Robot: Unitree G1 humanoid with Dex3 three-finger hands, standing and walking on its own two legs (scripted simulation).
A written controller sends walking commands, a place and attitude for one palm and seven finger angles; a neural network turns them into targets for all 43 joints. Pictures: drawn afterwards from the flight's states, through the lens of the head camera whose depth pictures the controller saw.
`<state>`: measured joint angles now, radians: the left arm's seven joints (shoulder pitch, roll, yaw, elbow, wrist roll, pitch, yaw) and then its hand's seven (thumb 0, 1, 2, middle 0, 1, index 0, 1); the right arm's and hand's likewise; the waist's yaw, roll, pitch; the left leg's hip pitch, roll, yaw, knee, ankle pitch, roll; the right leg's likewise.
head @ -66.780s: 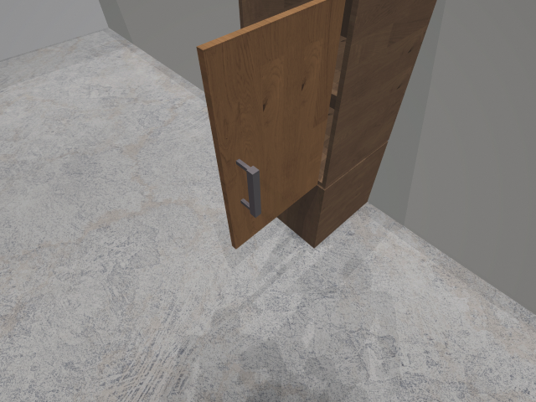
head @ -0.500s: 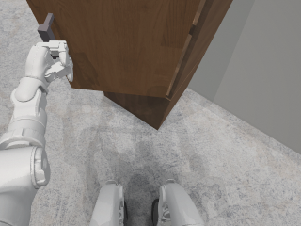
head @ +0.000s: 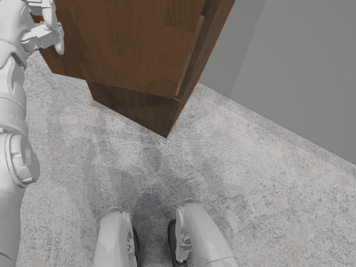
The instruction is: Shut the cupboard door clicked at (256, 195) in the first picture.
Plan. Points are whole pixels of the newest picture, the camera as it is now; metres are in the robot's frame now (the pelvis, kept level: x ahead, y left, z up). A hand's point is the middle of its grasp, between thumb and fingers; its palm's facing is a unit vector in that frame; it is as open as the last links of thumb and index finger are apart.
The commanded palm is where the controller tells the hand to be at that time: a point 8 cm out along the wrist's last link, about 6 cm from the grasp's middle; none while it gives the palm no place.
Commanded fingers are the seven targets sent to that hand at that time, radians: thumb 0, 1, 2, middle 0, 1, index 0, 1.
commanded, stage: push the door shut along its arc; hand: left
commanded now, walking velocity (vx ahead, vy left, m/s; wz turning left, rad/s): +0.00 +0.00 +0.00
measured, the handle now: (19, 8) +0.63 +0.25 +0.07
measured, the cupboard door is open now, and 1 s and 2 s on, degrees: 18 13 13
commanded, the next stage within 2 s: pull the fist back off the door in 0.36 s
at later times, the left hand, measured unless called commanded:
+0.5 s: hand (67, 16) +0.60 +0.16 +0.08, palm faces -0.28 -0.96 -0.02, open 2.9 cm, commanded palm +0.62 +0.15 +0.07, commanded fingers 0.00 0.90 0.90 -1.30 -1.50 -1.30 -1.50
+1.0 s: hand (80, 25) +0.58 +0.14 +0.08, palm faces +0.11 -0.99 -0.04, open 3.1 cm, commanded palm +0.54 +0.17 +0.07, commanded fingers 0.00 0.90 0.90 -1.30 -1.50 -1.30 -1.50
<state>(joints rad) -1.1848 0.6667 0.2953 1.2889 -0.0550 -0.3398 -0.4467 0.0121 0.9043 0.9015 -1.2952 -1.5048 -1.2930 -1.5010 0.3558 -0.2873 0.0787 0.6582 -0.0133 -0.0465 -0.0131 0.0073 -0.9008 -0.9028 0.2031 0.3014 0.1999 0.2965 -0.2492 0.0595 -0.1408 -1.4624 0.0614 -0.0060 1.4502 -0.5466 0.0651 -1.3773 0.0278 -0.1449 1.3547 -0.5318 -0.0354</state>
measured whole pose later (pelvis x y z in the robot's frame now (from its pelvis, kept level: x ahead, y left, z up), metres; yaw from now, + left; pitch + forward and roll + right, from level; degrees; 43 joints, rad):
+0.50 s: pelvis +0.00 +0.00 -0.01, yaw -1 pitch +35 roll -8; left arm -1.37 0.75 0.28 1.32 0.00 -0.21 -0.49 -0.02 0.84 0.92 -1.30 -1.50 -1.30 -1.50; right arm 0.38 -0.27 0.09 0.67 -0.04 -0.07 -0.03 0.01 -0.90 -0.90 0.20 0.30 0.20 0.30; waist -0.29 0.06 -0.13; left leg -1.55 0.08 -0.02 1.50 -0.57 0.06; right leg -1.46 0.04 -0.16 1.40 -0.55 -0.04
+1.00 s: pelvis +0.02 -0.02 +0.02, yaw +0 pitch +31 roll -4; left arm -1.04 0.49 0.41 1.23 0.01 -0.43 -0.02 0.01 0.90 0.90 -1.30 -1.50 -1.29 -1.50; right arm 0.45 -0.25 0.05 0.64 -0.06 0.01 0.09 0.01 -0.90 -0.90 0.20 0.30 0.20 0.30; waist -0.24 0.08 -0.15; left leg -1.34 0.08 0.02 1.34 -0.54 0.04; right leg -1.29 0.05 -0.11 1.28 -0.53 -0.06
